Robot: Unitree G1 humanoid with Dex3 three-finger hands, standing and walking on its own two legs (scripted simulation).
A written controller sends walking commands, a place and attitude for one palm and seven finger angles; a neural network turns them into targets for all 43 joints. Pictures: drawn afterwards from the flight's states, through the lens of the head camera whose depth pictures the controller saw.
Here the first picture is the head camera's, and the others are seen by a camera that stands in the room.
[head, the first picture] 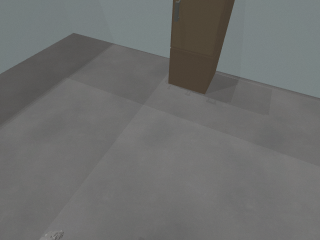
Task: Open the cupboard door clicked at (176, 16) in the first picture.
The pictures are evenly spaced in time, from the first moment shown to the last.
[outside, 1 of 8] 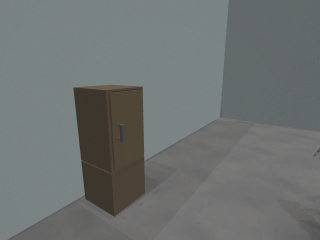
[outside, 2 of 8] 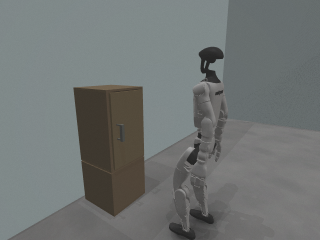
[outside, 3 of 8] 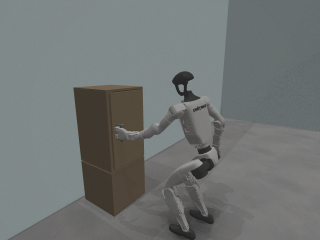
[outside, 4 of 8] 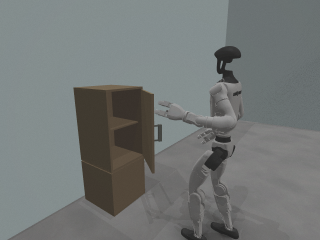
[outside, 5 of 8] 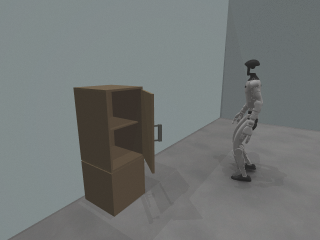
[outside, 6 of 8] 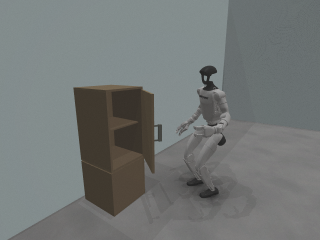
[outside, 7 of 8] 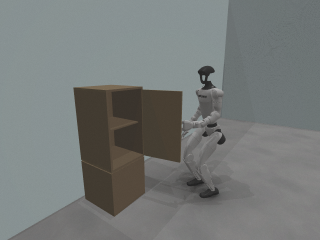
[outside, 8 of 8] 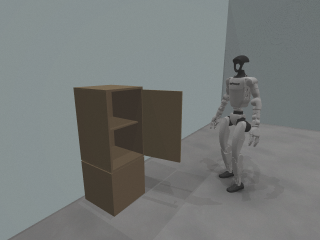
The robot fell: no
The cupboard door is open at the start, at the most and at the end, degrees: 0 100 100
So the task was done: yes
